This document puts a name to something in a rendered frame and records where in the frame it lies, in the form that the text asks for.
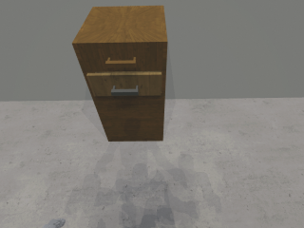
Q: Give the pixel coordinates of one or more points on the robot left hand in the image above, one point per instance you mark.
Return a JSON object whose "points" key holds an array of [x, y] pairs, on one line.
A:
{"points": [[55, 223]]}

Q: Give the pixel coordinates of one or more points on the cabinet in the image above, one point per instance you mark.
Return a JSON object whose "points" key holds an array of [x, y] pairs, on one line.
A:
{"points": [[126, 33]]}

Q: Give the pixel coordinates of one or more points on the drawer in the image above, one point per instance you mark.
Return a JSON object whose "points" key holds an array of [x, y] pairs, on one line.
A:
{"points": [[149, 82]]}

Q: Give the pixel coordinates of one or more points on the handle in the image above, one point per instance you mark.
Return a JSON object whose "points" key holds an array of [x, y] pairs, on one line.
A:
{"points": [[120, 64], [125, 92]]}

